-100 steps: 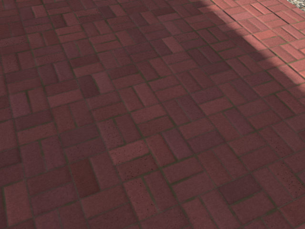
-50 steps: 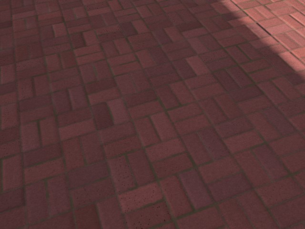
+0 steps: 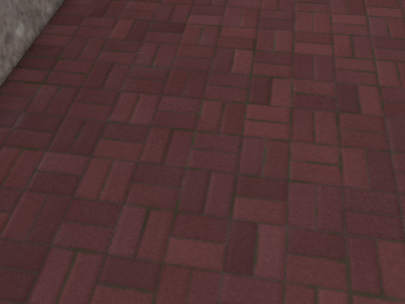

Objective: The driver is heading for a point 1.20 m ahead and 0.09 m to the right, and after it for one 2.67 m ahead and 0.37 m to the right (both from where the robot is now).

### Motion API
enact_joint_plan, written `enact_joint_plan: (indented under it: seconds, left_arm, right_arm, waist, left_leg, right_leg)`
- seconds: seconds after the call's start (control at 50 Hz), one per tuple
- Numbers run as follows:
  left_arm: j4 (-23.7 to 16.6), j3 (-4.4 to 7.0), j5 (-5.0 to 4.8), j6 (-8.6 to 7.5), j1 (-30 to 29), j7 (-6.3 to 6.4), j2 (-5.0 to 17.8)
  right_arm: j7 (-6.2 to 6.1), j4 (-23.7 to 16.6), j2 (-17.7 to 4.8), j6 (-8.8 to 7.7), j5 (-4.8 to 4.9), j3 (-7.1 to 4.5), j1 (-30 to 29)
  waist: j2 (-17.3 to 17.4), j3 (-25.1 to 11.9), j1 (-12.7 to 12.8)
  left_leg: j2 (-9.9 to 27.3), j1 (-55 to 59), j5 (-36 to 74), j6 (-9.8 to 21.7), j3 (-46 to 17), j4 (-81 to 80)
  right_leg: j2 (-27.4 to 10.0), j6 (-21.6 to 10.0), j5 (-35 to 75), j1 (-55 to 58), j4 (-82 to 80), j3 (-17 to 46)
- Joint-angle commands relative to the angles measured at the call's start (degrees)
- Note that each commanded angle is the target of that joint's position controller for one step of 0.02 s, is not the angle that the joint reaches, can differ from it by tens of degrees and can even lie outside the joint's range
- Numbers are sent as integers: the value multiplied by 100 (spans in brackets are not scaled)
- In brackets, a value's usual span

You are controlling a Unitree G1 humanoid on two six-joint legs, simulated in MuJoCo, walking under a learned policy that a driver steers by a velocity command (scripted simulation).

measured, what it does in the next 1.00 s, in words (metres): walks ahead: left foot, then right foot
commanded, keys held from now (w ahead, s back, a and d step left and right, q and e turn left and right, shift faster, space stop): w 1.00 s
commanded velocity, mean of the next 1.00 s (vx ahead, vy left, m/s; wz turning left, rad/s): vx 0.50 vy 0.00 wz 0.07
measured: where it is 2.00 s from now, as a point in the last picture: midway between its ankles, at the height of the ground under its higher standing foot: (193, 166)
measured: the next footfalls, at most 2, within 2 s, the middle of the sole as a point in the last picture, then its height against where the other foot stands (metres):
left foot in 0.32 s outside the picture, level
right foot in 0.88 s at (228, 257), level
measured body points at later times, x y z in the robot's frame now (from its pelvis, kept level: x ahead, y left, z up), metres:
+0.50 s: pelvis +0.26 +0.06 +0.00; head +0.27 +0.08 +0.45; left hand +0.29 +0.32 -0.14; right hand +0.35 -0.20 -0.11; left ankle +0.27 +0.12 -0.74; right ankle +0.22 -0.09 -0.66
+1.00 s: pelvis +0.53 +0.02 -0.01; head +0.55 +0.01 +0.44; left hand +0.63 +0.29 -0.13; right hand +0.54 -0.23 -0.15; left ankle +0.40 +0.14 -0.65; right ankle +0.59 -0.04 -0.74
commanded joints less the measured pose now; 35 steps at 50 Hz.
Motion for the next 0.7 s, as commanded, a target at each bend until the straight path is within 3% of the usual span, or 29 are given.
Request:
enact_joint_plan:
  seconds: [0.02, 0.08, 0.16, 0.24, 0.28, 0.3, 0.32, 0.34, 0.36, 0.38, 0.4, 0.42, 0.46, 0.52, 0.6, 0.7]
  left_arm:
    - [9, 124, -84, -206, 540, -58, 543]
    - [153, 139, -101, -222, 707, -70, 589]
    - [324, 150, -134, -172, 934, -95, 654]
    - [537, 203, -112, -104, 1332, -77, 874]
    - [610, 213, -108, -40, 1351, -51, 936]
    - [651, 204, -131, -2, 1347, -41, 929]
    - [637, 153, -139, 13, 1394, -33, 793]
    - [342, 37, -207, 0, 1383, -50, 430]
    - [272, 38, -200, 20, 1767, -40, 275]
    - [307, 181, -72, 84, 1286, -1, 768]
    - [224, 163, -94, 55, 1011, -47, 650]
    - [249, 137, -114, 55, 932, -75, 525]
    - [381, 120, -3, 187, 1105, -129, 405]
    - [323, 130, 31, 290, 840, -206, 324]
    - [43, 114, 22, 311, -99, -220, 296]
    - [-247, 11, -17, 269, -1052, -216, 184]
  right_arm:
    - [95, -272, -144, 49, -55, -4, 311]
    - [159, -542, -102, 43, -78, 64, -440]
    - [238, -824, 97, -17, -39, 246, -1394]
    - [177, -958, -70, -45, -11, 249, -1772]
    - [120, -890, -149, -82, -47, 213, -1519]
    - [80, -688, -198, -127, -88, 168, -946]
    - [20, -374, -408, -191, -166, 75, -58]
    - [-65, -264, -923, -223, -286, -60, 863]
    - [-93, -205, -1306, -155, -131, -167, 990]
    - [-88, -206, -963, -118, 65, -111, 633]
    - [-74, -251, -620, -140, 85, -15, 183]
    - [-48, -263, -370, -177, 69, 50, -88]
    - [-64, -194, -163, -250, 92, 108, -237]
    - [-71, 22, -277, -362, 149, 65, 78]
    - [-77, 276, -254, -352, 158, 66, 508]
    - [-96, 557, -298, -346, 125, 78, 970]
  waist:
    - [-825, -286, -7]
    - [-761, -74, 64]
    - [-782, 45, 247]
    - [-782, 96, 341]
    - [-776, -17, 184]
    - [-631, -297, -93]
    - [-406, -845, -406]
    - [425, -1633, -715]
    - [1325, -1948, -495]
    - [466, -1217, -428]
    - [306, -568, -219]
    - [187, -336, -46]
    - [284, -192, 223]
    - [155, -116, 287]
    - [74, 162, 114]
    - [90, 302, -130]
  left_leg:
    - [269, -875, 225, -76, -215, -105]
    - [434, -1332, 772, -192, -53, -777]
    - [563, -735, 1572, -260, 573, -2341]
    - [479, -411, 1321, -79, 751, -3016]
    - [293, 87, 973, 88, 841, -3351]
    - [132, 855, 1045, 201, 908, -3735]
    - [246, 2101, 1005, 367, 713, -3821]
    - [1780, 3641, 272, 775, -1095, -4042]
    - [2813, 4171, 276, 1302, -3319, -4795]
    - [2489, 3626, 165, 1200, -2873, -4832]
    - [2215, 2902, 547, 1068, -2100, -4962]
    - [1913, 2373, 975, 887, -1554, -5168]
    - [1539, 1770, 1544, 693, -885, -5443]
    - [1435, 1733, 2150, 789, -523, -5683]
    - [1332, 1986, 2379, 801, -217, -5872]
    - [1290, 2363, 3054, 719, 92, -5779]
  right_leg:
    - [-1488, -813, 1489, 871, -1300, 1469]
    - [-1444, -877, 1443, 894, -1611, 1079]
    - [-1157, -728, 1668, 658, -1700, 489]
    - [-1476, -671, 2061, 1177, -1437, 583]
    - [-1522, -596, 2932, 1426, -890, 513]
    - [-1364, -505, 3514, 1403, -117, 312]
    - [-1101, -389, 3239, 923, 974, 97]
    - [-705, -184, 1252, -457, 2818, -214]
    - [115, -100, -2098, -1892, 4251, -30]
    - [-234, -175, -1773, -2360, 4588, 516]
    - [-441, -203, -1267, -2387, 4427, 537]
    - [-603, -187, -944, -2132, 4105, 516]
    - [-724, -58, -696, -1629, 3781, 452]
    - [-741, 79, -300, -1785, 3586, 333]
    - [-838, 234, 445, -2431, 2837, 235]
    - [-638, 165, 1023, -2272, 1570, -13]
Keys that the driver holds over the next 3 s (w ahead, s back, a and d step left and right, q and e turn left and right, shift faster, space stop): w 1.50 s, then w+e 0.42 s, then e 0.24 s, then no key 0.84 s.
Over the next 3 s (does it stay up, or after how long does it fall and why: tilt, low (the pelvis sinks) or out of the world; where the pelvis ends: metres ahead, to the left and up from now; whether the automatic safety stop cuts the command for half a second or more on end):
stays up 1.22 0.04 0.00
